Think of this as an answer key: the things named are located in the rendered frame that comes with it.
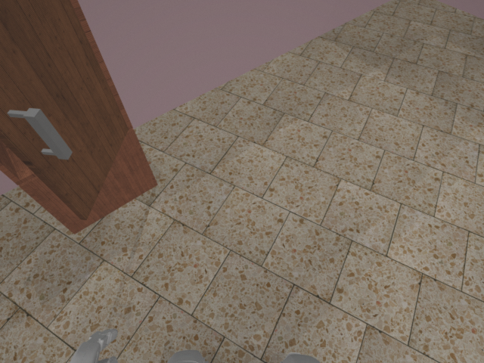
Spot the robot right shin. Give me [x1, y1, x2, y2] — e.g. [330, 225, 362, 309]
[285, 352, 301, 359]

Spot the cupboard door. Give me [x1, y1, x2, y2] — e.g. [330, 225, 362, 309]
[0, 0, 129, 220]

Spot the handle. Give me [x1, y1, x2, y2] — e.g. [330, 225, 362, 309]
[7, 108, 72, 160]

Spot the left robot hand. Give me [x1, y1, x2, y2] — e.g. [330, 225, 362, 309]
[70, 329, 118, 363]

